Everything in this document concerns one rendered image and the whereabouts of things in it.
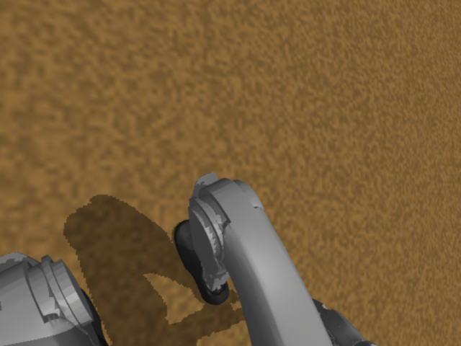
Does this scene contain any right robot foot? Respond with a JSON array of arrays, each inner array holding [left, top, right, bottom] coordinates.
[[174, 220, 229, 305]]

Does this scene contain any left robot foot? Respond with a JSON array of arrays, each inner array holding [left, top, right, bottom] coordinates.
[[81, 289, 109, 346]]

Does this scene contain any right robot hand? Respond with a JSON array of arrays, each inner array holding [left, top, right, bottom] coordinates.
[[312, 298, 366, 346]]

